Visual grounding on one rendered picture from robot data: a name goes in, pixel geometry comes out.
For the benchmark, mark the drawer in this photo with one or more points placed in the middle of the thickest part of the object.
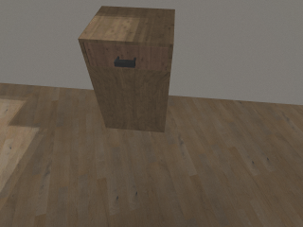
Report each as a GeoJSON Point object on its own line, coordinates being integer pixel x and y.
{"type": "Point", "coordinates": [146, 57]}

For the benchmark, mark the cabinet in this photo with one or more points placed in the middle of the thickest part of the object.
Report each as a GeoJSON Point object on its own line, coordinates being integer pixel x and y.
{"type": "Point", "coordinates": [129, 98]}

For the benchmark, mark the handle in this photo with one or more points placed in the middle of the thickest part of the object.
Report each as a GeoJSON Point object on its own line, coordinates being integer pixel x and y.
{"type": "Point", "coordinates": [124, 63]}

